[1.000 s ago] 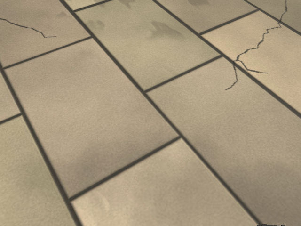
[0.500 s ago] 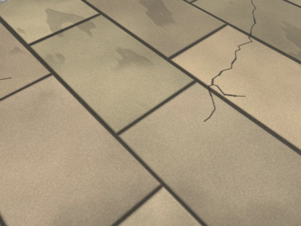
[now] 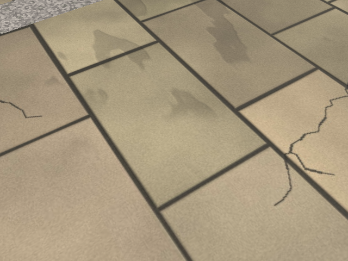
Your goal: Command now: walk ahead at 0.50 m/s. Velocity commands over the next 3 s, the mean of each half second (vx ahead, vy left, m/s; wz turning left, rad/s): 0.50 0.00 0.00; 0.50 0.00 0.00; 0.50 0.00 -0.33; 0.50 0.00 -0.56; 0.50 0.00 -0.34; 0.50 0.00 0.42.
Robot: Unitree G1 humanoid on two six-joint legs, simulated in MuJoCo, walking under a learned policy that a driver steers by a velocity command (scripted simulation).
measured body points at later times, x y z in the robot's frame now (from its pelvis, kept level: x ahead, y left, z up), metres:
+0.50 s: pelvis +0.28 +0.05 +0.00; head +0.30 +0.06 +0.45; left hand +0.46 +0.30 -0.11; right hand +0.26 -0.21 -0.13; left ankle +0.21 +0.14 -0.74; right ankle +0.47 -0.13 -0.68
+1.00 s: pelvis +0.56 -0.01 +0.01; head +0.58 -0.02 +0.46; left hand +0.56 +0.25 -0.13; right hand +0.72 -0.28 -0.11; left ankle +0.72 +0.17 -0.67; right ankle +0.53 -0.10 -0.74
